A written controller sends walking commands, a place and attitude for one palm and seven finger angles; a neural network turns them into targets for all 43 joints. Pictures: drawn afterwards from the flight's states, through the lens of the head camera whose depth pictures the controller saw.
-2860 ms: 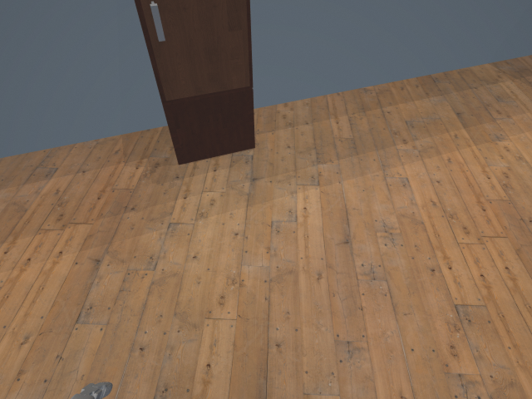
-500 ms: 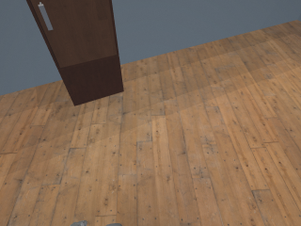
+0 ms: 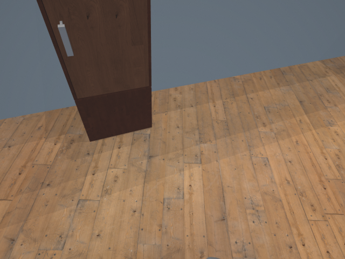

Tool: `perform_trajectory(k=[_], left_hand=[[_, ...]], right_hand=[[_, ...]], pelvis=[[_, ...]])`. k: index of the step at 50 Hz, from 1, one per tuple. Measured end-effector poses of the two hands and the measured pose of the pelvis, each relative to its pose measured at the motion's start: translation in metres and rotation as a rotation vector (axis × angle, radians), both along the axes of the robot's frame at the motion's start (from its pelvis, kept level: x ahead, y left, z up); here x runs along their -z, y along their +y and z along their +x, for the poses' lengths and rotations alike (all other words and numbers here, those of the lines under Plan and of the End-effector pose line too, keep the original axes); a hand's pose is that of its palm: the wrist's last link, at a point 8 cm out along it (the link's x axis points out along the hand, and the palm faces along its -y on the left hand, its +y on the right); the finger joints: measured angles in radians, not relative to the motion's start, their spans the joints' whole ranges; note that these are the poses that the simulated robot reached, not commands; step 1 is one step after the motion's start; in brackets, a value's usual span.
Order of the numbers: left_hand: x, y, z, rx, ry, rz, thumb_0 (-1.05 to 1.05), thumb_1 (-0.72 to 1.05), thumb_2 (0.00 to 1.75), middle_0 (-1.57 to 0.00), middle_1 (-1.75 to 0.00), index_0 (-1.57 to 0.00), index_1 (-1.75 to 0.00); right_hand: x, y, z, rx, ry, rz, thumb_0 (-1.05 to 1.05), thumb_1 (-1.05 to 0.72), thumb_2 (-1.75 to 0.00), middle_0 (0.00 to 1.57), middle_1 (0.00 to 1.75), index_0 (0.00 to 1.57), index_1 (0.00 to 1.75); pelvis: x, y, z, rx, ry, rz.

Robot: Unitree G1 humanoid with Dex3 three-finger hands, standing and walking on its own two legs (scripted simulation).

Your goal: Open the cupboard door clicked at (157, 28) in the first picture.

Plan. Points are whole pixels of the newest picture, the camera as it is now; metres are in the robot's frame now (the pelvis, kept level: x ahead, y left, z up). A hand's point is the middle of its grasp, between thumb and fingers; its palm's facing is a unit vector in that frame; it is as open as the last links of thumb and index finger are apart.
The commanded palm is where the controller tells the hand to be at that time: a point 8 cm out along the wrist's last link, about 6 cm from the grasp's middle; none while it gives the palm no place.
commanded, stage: walk to a spot facing it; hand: left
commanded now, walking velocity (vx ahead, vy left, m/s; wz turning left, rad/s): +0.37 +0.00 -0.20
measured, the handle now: (65, 38) +0.93 +0.55 +0.01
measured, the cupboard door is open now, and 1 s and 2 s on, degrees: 0 0 0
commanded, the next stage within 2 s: turn to face it in 0.26 s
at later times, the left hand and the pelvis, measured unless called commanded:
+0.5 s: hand (149, 196) +0.32 +0.09 -0.16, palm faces -0.04 -0.98 -0.22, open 7.3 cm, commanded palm none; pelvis +0.21 -0.08 -0.01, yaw -2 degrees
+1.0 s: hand (121, 218) +0.26 +0.17 -0.19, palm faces +0.28 -0.94 -0.20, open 7.4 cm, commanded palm none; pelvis +0.28 -0.04 -0.01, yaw +13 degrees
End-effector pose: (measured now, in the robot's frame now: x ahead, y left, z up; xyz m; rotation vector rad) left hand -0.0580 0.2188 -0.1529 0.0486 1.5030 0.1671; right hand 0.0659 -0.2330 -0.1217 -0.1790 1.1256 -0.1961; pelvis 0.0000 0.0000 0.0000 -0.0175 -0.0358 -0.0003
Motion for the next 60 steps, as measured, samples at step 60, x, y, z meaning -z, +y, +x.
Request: perform_trajectory(k=[60], left_hand=[[-0.02, 0.013, 0.323, -0.222, -0.226, 0.167, 0.01, 0.91, 0.9, -0.2, -0.3, -0.2, -0.3]], right_hand=[[-0.004, -0.011, 0.354, -0.31, 0.058, -0.005, 0.01, -0.9, -0.9, 0.2, 0.3, 0.2, 0.3]], pelvis=[[-0.005, -0.038, 0.281, -0.299, 0.02, -0.025]])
